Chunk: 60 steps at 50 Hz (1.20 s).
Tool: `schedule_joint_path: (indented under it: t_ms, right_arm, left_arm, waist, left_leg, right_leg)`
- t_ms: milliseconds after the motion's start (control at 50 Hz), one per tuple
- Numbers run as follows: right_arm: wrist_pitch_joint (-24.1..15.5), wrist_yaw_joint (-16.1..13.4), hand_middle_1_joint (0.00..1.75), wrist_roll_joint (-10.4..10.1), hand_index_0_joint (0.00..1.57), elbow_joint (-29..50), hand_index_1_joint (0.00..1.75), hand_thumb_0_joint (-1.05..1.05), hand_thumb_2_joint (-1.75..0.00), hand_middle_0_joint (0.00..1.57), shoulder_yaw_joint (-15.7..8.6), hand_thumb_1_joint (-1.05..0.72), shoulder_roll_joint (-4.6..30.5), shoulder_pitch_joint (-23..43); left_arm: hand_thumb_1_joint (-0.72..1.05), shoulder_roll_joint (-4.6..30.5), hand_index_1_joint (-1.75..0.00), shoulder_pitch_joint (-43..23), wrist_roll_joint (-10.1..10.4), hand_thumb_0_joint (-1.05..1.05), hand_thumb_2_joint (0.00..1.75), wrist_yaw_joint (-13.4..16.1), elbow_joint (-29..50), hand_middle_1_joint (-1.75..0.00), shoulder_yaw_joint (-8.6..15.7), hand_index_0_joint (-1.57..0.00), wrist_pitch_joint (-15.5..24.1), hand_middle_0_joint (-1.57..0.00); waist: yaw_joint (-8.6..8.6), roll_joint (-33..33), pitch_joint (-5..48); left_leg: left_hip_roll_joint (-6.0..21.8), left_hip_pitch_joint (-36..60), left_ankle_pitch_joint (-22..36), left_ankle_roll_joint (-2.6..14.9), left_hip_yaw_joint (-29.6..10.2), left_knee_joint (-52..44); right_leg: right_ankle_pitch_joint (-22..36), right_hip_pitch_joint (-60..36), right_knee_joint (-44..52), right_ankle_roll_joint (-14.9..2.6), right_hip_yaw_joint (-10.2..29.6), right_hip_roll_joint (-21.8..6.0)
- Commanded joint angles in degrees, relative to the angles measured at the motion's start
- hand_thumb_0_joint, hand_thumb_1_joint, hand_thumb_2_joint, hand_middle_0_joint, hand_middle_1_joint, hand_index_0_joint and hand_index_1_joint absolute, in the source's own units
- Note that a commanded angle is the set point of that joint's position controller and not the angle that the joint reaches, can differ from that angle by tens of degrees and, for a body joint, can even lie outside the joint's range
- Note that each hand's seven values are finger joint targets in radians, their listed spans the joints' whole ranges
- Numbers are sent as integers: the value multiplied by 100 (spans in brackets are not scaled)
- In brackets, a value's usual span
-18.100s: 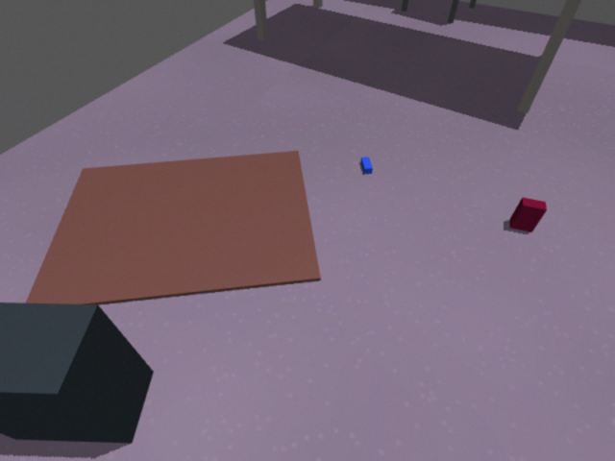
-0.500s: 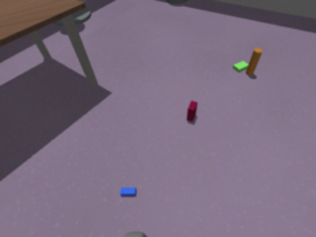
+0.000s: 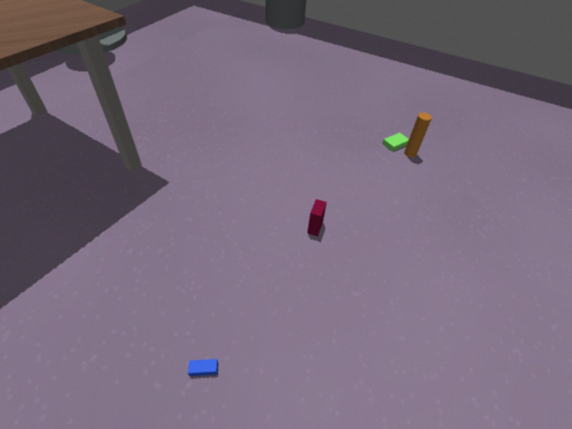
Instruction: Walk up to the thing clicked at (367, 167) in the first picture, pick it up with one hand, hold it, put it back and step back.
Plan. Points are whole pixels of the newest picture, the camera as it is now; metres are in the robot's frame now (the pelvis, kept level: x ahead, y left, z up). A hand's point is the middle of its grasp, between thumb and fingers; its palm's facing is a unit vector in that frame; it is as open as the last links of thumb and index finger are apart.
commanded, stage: walk up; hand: left
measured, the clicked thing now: (203, 367) +0.46 +0.24 -0.77
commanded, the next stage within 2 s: stand in 0.74 s
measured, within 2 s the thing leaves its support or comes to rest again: neither
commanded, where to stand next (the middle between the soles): +0.08 -0.01 m, yaw +2 degrees
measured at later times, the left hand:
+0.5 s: hand out of the picture +0.13 +0.25 -0.15, palm faces +0.01 -0.95 -0.31, open 7.4 cm
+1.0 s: hand out of the picture +0.09 +0.25 -0.14, palm faces +0.01 -0.93 -0.36, open 7.4 cm
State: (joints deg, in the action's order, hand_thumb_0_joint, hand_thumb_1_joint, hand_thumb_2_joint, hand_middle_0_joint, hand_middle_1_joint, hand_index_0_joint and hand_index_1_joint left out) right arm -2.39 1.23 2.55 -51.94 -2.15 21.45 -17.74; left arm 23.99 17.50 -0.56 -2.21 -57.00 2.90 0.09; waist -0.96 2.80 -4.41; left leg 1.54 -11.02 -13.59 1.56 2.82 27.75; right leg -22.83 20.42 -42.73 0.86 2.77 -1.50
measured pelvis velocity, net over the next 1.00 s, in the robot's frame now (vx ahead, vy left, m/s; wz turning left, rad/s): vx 0.02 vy -0.01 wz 0.02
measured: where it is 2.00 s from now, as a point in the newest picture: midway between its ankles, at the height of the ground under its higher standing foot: outside the picture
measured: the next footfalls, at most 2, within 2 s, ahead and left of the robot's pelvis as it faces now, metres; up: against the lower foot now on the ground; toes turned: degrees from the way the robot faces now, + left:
right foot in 0.06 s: +0.10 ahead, -0.14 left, +0.00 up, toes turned -1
left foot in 0.34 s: +0.06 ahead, +0.13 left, +0.00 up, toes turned +0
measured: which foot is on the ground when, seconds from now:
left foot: down 0.00-0.10, up 0.12-0.32, down 0.34-1.00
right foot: up 0.00-0.04, down 0.06-1.00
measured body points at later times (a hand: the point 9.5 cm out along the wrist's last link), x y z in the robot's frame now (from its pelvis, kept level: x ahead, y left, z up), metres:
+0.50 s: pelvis +0.02 +0.00 +0.00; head +0.02 +0.01 +0.45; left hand +0.13 +0.30 -0.13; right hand +0.08 -0.30 -0.13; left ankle +0.02 +0.13 -0.74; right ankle +0.06 -0.14 -0.74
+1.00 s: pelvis +0.02 -0.01 +0.01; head +0.04 -0.02 +0.46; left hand +0.09 +0.30 -0.12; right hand +0.14 -0.30 -0.13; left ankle +0.02 +0.13 -0.74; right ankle +0.06 -0.14 -0.74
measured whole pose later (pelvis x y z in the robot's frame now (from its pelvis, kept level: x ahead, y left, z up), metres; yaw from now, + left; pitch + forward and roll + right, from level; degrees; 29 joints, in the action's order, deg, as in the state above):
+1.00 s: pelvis +0.02 -0.01 +0.01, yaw +1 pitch -3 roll +0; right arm -0.6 0.7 0.3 -63.2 0.3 20.0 -3.2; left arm 20.3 5.7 -0.2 -0.9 -66.0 -0.1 1.1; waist 0.7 -1.5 -4.0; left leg 2.0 -6.0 -11.7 -2.3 -2.0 20.4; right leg -8.8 8.9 -20.4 0.8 -1.7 -1.5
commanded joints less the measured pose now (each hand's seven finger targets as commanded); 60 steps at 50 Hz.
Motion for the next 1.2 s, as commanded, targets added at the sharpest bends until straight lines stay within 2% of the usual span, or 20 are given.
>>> schedule_joint_path:
  t_ms: [0,20,40,60,80,100,120,180,240,300,340,360,380,460,560,700,780,980,1020,1180]
  right_arm:
    - [160,-29,30,-56,20,538,30,0,-90,20,-443,-90,1434,343]
    - [205,-31,30,-141,20,520,30,0,-90,20,-384,-90,1281,422]
    - [208,-46,30,-234,20,513,30,0,-90,20,-278,-90,1023,364]
    - [188,-64,30,-310,20,544,30,0,-90,20,-181,-90,788,264]
    - [183,-67,30,-341,20,559,30,0,-90,20,-107,-90,612,262]
    - [251,-138,30,-340,20,406,30,0,-90,20,-207,-90,953,339]
    - [267,-168,30,-301,20,283,30,0,-90,20,-278,-90,1088,194]
    - [251,-134,30,-334,20,-5,30,0,-90,20,-225,-90,1053,215]
    - [187,-125,30,-303,20,-160,30,0,-90,20,-179,-90,1036,158]
    - [27,-166,30,-219,20,-443,30,0,-90,20,-201,-90,1020,29]
    - [-54,-219,30,-124,20,-438,30,0,-90,20,-260,-90,1244,222]
    - [-102,-226,30,-117,20,-331,30,0,-90,20,-255,-90,1435,586]
    - [-109,-193,30,-195,20,-367,30,0,-90,20,-249,-90,1593,898]
    - [-141,-171,30,-180,20,-480,30,0,-90,20,-69,-90,1207,982]
    - [-145,-194,30,-212,20,-597,30,0,-90,20,-71,-90,1194,1100]
    - [-86,-215,30,-221,20,-688,30,0,-90,20,-78,-90,1226,1236]
    - [14,-189,30,-241,20,-767,30,0,-90,20,-48,-90,1114,1348]
    - [132,-103,30,-215,20,-885,30,0,-90,20,-41,-90,1040,1537]
    - [119,-92,30,-210,20,-909,30,0,-90,20,-51,-90,1061,1591]
    - [108,-82,30,-188,20,-983,30,0,-90,20,-49,-90,991,1565]
  left_arm:
    - [90,887,-30,73,-23,0,90,262,331,-30,214,-20,321,-20]
    - [90,773,-30,176,-33,0,90,309,261,-30,193,-20,363,-20]
    - [90,854,-30,258,-55,0,90,356,262,-30,217,-20,410,-20]
    - [90,1160,-30,138,-111,0,90,392,312,-30,275,-20,453,-20]
    - [90,1339,-30,-161,-133,0,90,399,422,-30,285,-20,473,-20]
    - [90,1495,-30,-483,-88,0,90,375,481,-30,255,-20,429,-20]
    - [90,1489,-30,-700,-83,0,90,357,536,-30,251,-20,402,-20]
    - [90,1118,-30,-802,-40,0,90,352,513,-30,149,-20,397,-20]
    - [90,1170,-30,-952,-84,0,90,321,522,-30,169,-20,341,-20]
    - [90,1009,-30,-1255,1,0,90,271,524,-30,148,-20,170,-20]
    - [90,753,-30,-1282,66,0,90,229,566,-30,70,-20,95,-20]
    - [90,611,-30,-1208,113,0,90,218,514,-30,37,-20,68,-20]
    - [90,781,-30,-1222,76,0,90,229,333,-30,90,-20,45,-20]
    - [90,863,-30,-1406,34,0,90,197,170,-30,93,-20,133,-20]
    - [90,826,-30,-1500,57,0,90,185,-57,-30,41,-20,112,-20]
    - [90,825,-30,-1584,28,0,90,154,-311,-30,17,-20,90,-20]
    - [90,847,-30,-1567,31,0,90,185,-398,-30,-49,-20,207,-20]
    - [90,940,-30,-1567,15,0,90,245,-531,-30,-59,-20,217,-20]
    - [90,892,-30,-1525,29,0,90,249,-536,-30,-73,-20,232,-20]
    - [90,933,-30,-1527,23,0,90,249,-509,-30,-41,-20,222,-20]
  waist:
    - [47,-1369,119]
    - [171,-1117,290]
    - [272,-678,534]
    - [193,105,695]
    - [104,690,575]
    - [184,516,443]
    - [86,701,253]
    - [102,944,301]
    - [126,1214,532]
    - [-28,893,613]
    - [14,373,612]
    - [189,-211,485]
    - [284,-417,274]
    - [222,-751,261]
    - [181,-882,701]
    - [130,-613,647]
    - [36,-405,677]
    - [21,70,504]
    - [61,-51,593]
    - [124,-183,476]
  left_leg:
    - [820,-275,313,878,-772,-283]
    - [737,-293,936,728,-638,190]
    - [620,-298,1175,486,-518,718]
    - [334,-669,639,221,-436,1231]
    - [-81,-1316,-701,-71,-441,1379]
    - [-92,-952,-1885,22,-667,1814]
    - [22,-741,-1985,43,-748,1984]
    - [-85,-989,-1554,4,-854,1729]
    - [-103,-617,-1102,-90,-457,1007]
    - [-243,168,222,-190,-169,-373]
    - [208,654,770,-51,-824,-575]
    - [865,225,384,164,-1776,-909]
    - [1096,-502,-214,418,-1930,-903]
    - [556,-709,709,62,-1106,-820]
    - [584,-128,1305,13,-1002,-808]
    - [538,-104,875,18,-971,-925]
    - [530,433,1469,-115,-823,-805]
    - [494,601,522,-109,-767,-1050]
    - [536,582,749,-96,-783,-1092]
    - [503,271,484,-122,-776,-1213]
  right_leg:
    - [561,-542,1288,-16,-662,241]
    - [1170,-904,1865,-35,-718,323]
    - [1588,-1285,2178,-80,-347,65]
    - [2218,-1531,2226,-308,683,-590]
    - [2275,-1645,2538,-688,2004,-1504]
    - [1630,-859,2538,-1288,2188,-1916]
    - [1418,-442,2452,-1451,2183,-1937]
    - [1753,-969,2385,-1044,1143,-1326]
    - [1799,-988,2192,-986,845,-1159]
    - [1481,-673,1695,-764,297,-856]
    - [1215,-87,1398,-453,132,-677]
    - [606,-24,1351,-216,-34,-352]
    - [223,-643,1408,-224,-135,-237]
    - [1418,-1310,1767,-313,66,-463]
    - [1800,-1526,1937,-282,-102,-481]
    - [1646,-1575,2166,-235,-110,-517]
    - [2639,-1432,2327,-227,108,-646]
    - [1281,-1036,2833,-166,258,-656]
    - [1675,-1198,2751,-160,204,-646]
    - [1178,-1271,2776,-142,225,-614]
